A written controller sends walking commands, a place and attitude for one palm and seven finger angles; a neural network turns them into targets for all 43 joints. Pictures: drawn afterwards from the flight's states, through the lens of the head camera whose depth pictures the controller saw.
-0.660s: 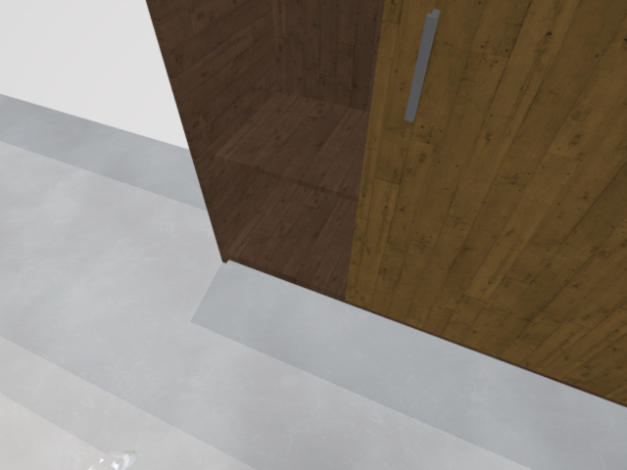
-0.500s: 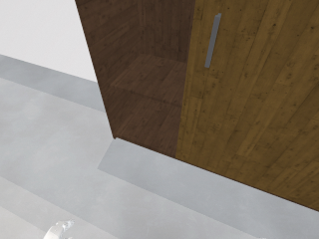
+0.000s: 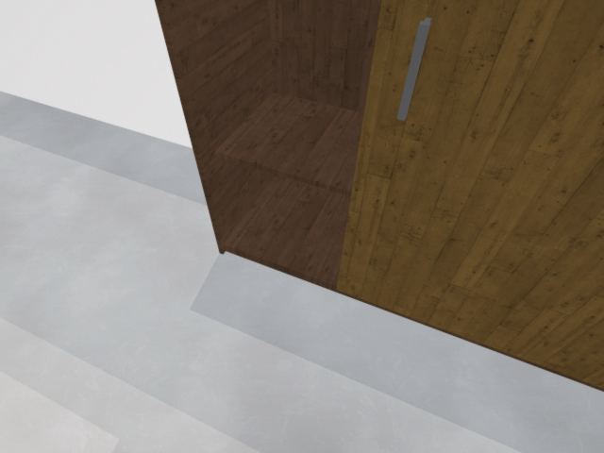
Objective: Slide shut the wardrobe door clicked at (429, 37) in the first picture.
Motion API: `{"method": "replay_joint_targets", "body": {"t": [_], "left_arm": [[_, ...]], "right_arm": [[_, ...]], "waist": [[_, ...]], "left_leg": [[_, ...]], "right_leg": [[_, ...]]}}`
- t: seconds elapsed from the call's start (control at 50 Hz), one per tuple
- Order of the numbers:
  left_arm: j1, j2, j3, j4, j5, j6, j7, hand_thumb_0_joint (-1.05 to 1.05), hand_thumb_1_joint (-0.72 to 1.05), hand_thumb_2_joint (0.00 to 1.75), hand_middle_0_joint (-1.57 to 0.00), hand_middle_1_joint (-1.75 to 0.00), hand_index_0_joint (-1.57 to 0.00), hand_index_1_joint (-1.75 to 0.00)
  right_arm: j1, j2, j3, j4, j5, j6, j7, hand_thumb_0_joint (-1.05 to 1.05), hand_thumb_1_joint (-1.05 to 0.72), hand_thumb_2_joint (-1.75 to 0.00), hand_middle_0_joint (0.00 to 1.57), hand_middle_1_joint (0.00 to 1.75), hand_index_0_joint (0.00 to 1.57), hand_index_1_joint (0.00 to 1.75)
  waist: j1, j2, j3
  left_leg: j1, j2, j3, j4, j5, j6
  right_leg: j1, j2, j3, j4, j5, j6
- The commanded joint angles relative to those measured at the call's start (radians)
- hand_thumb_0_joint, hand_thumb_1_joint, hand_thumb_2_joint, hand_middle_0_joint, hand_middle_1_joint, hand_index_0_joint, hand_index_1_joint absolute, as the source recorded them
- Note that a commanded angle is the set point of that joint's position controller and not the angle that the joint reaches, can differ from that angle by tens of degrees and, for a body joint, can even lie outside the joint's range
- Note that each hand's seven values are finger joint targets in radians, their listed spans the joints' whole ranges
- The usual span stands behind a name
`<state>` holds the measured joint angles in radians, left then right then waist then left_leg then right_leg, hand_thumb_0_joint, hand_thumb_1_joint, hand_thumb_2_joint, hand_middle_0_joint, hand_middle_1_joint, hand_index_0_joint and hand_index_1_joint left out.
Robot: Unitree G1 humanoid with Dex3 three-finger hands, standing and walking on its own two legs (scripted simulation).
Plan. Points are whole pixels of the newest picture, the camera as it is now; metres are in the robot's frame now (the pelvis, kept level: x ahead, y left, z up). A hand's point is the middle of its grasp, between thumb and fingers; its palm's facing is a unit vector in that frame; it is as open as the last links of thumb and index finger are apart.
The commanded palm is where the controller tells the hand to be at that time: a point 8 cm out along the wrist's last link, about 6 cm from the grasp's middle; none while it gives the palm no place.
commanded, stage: stand and wait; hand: right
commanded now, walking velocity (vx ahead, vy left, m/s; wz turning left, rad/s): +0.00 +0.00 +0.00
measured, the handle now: (413, 71) +0.75 -0.17 +0.15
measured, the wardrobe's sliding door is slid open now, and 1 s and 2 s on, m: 0.51 0.51 0.51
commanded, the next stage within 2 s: look at it before walking up in 0.30 s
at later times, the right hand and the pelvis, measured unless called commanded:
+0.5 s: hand out of the picture +0.07 -0.23 -0.16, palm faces -0.03 +0.95 -0.32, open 7.3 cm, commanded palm none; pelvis -0.01 +0.01 +0.00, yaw +0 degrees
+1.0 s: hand out of the picture +0.07 -0.24 -0.16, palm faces -0.02 +0.94 -0.33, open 7.3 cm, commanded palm none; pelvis +0.00 +0.01 +0.00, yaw +0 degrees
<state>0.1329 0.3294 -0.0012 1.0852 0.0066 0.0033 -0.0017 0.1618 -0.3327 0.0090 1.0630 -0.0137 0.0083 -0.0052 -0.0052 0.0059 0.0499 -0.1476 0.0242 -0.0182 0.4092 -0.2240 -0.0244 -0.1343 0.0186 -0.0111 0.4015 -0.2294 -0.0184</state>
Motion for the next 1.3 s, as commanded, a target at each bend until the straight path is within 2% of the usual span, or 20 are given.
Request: {"method": "replay_joint_targets", "body": {"t": [0.0,0.32,0.44,0.7,0.78,0.86,0.98,1.0,1.06,1.1,1.16,1.2,1.22,1.24,1.26,1.28], "left_arm": [[-0.056,0.196,0.038,-0.057,0.002,-0.032,0.014,0.0,0.9,0.9,-0.2,-0.3,-0.2,-0.3],[-0.047,0.19,0.039,-0.032,0.002,-0.032,0.012,0.0,0.9,0.9,-0.2,-0.3,-0.2,-0.3],[-0.045,0.188,0.039,-0.033,0.001,-0.033,0.012,0.0,0.9,0.9,-0.2,-0.3,-0.2,-0.3],[-0.052,0.195,0.037,-0.03,0.002,-0.037,0.015,0.0,0.9,0.9,-0.2,-0.3,-0.2,-0.3],[-0.05,0.197,0.036,-0.031,0.0,-0.038,0.016,0.0,0.9,0.9,-0.2,-0.3,-0.2,-0.3],[-0.058,0.196,0.035,-0.03,0.0,-0.036,0.016,0.0,0.9,0.9,-0.2,-0.3,-0.2,-0.3],[-0.057,0.198,0.035,-0.033,0.0,-0.037,0.015,0.0,0.9,0.9,-0.2,-0.3,-0.2,-0.3],[-0.053,0.184,0.033,-0.036,0.001,-0.034,0.014,0.0,0.9,0.9,-0.2,-0.3,-0.2,-0.3],[-0.018,0.092,0.017,-0.04,0.002,-0.01,0.009,0.0,0.9,0.9,-0.2,-0.3,-0.2,-0.3],[-0.009,0.092,0.022,-0.054,0.003,0.002,0.008,0.0,0.9,0.9,-0.2,-0.3,-0.2,-0.3],[-0.003,0.088,0.033,-0.086,0.005,0.014,0.004,0.0,0.9,0.9,-0.2,-0.3,-0.2,-0.3],[0.015,0.074,0.043,-0.108,0.004,0.023,0.002,0.0,0.9,0.9,-0.2,-0.3,-0.2,-0.3],[0.026,0.068,0.048,-0.119,0.003,0.028,0.003,0.0,0.9,0.9,-0.2,-0.3,-0.2,-0.3],[0.032,0.054,0.053,-0.128,0.005,0.03,0.004,0.0,0.9,0.9,-0.2,-0.3,-0.2,-0.3],[0.037,0.043,0.056,-0.132,0.005,0.033,0.004,0.0,0.9,0.9,-0.2,-0.3,-0.2,-0.3],[0.047,0.031,0.059,-0.133,0.003,0.033,0.002,0.0,0.9,0.9,-0.2,-0.3,-0.2,-0.3]], "right_arm": [[-0.052,-0.192,-0.038,-0.064,0.003,-0.03,-0.011,0.0,-0.9,-0.9,0.2,0.3,0.2,0.3],[-0.054,-0.192,-0.039,-0.048,0.001,-0.032,-0.01,0.0,-0.9,-0.9,0.2,0.3,0.2,0.3],[-0.06,-0.193,-0.04,-0.047,0.0,-0.034,-0.01,0.0,-0.9,-0.9,0.2,0.3,0.2,0.3],[-0.055,-0.194,-0.04,-0.044,0.002,-0.035,-0.009,0.0,-0.9,-0.9,0.2,0.3,0.2,0.3],[-0.052,-0.195,-0.04,-0.042,0.002,-0.036,-0.01,0.0,-0.9,-0.9,0.2,0.3,0.2,0.3],[-0.052,-0.195,-0.039,-0.039,0.001,-0.035,-0.01,0.0,-0.9,-0.9,0.2,0.3,0.2,0.3],[-0.055,-0.197,-0.04,-0.042,0.002,-0.034,-0.01,0.0,-0.9,-0.9,0.2,0.3,0.2,0.3],[-0.05,-0.186,-0.041,-0.044,0.002,-0.03,-0.012,0.0,-0.9,-0.9,0.2,0.3,0.2,0.3],[0.004,-0.102,-0.029,-0.041,0.004,-0.004,-0.022,0.0,-0.9,-0.9,0.2,0.3,0.2,0.3],[0.013,-0.104,-0.035,-0.056,0.002,0.006,-0.024,0.0,-0.9,-0.9,0.2,0.3,0.2,0.3],[0.03,-0.126,-0.05,-0.085,-0.001,0.012,-0.027,0.0,-0.9,-0.9,0.2,0.3,0.2,0.3],[0.037,-0.145,-0.063,-0.109,-0.003,0.014,-0.03,0.0,-0.9,-0.9,0.2,0.3,0.2,0.3],[0.042,-0.155,-0.068,-0.12,-0.005,0.014,-0.032,0.0,-0.9,-0.9,0.2,0.3,0.2,0.3],[0.039,-0.15,-0.072,-0.134,-0.007,0.012,-0.035,0.0,-0.9,-0.9,0.2,0.3,0.2,0.3],[0.032,-0.148,-0.075,-0.142,-0.012,0.009,-0.037,0.0,-0.9,-0.9,0.2,0.3,0.2,0.3],[0.02,-0.144,-0.078,-0.151,-0.017,0.008,-0.039,0.0,-0.9,-0.9,0.2,0.3,0.2,0.3]], "waist": [[0.006,0.012,-0.076],[0.004,0.002,-0.055],[0.007,0.016,-0.065],[0.004,-0.01,-0.084],[0.006,0.002,-0.098],[0.003,0.001,-0.072],[0.004,-0.01,-0.079],[0.003,-0.014,-0.083],[-0.004,-0.018,-0.068],[-0.008,-0.003,-0.052],[-0.011,0.035,-0.067],[-0.012,0.113,-0.081],[-0.01,0.164,-0.088],[-0.008,0.195,-0.085],[-0.006,0.208,-0.071],[0.0,0.202,-0.07]], "left_leg": [[0.003,0.093,-0.085,-0.074,0.12,0.048],[-0.024,0.09,-0.095,-0.099,0.067,0.048],[-0.017,0.094,-0.099,-0.102,0.083,0.048],[0.008,0.092,-0.089,-0.094,0.154,0.048],[0.023,0.093,-0.084,-0.088,0.19,0.047],[0.011,0.094,-0.083,-0.097,0.179,0.045],[0.029,0.096,-0.071,-0.09,0.186,0.042],[0.034,0.1,-0.061,-0.074,0.198,0.039],[0.018,0.108,-0.031,-0.021,0.192,0.015],[0.008,0.116,-0.023,0.002,0.172,0.013],[0.012,0.16,-0.049,0.012,0.161,0.037],[0.006,0.237,-0.089,-0.014,0.162,0.087],[-0.001,0.279,-0.109,-0.026,0.189,0.12],[-0.004,0.32,-0.125,-0.029,0.248,0.16],[-0.013,0.342,-0.119,-0.029,0.314,0.189],[-0.019,0.343,-0.092,-0.015,0.368,0.196]], "right_leg": [[0.008,-0.126,0.102,-0.084,0.124,-0.013],[-0.003,-0.129,0.102,-0.098,0.09,-0.009],[-0.001,-0.129,0.103,-0.095,0.103,-0.007],[0.019,-0.136,0.101,-0.098,0.161,-0.006],[0.032,-0.138,0.101,-0.097,0.195,-0.007],[0.026,-0.136,0.1,-0.1,0.184,-0.007],[0.02,-0.134,0.11,-0.101,0.208,-0.007],[0.011,-0.134,0.11,-0.09,0.229,-0.006],[-0.041,-0.126,0.11,-0.041,0.252,0.002],[-0.093,-0.121,0.124,-0.012,0.233,-0.002],[-0.158,-0.089,0.119,0.075,0.199,0.002],[-0.187,-0.051,0.081,0.187,0.135,0.013],[-0.196,-0.034,0.054,0.261,0.064,0.019],[-0.218,-0.021,0.032,0.332,-0.107,0.027],[-0.231,-0.025,0.016,0.388,-0.207,0.032],[-0.224,-0.036,0.005,0.398,-0.24,0.036]]}}
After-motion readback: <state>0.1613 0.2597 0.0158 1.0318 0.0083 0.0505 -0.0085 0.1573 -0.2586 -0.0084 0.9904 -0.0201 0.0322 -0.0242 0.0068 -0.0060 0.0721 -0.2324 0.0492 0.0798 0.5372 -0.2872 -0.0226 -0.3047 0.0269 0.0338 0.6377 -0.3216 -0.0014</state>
